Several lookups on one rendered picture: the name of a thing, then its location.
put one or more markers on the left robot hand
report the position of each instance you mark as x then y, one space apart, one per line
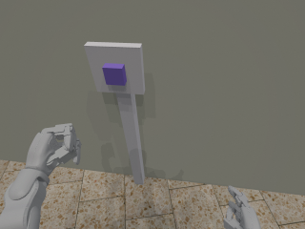
45 153

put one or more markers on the right robot hand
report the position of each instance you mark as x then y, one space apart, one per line
246 217

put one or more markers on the panel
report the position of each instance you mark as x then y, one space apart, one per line
131 55

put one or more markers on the robot left forearm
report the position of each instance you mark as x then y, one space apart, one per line
23 200

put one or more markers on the button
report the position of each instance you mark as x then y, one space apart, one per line
115 74

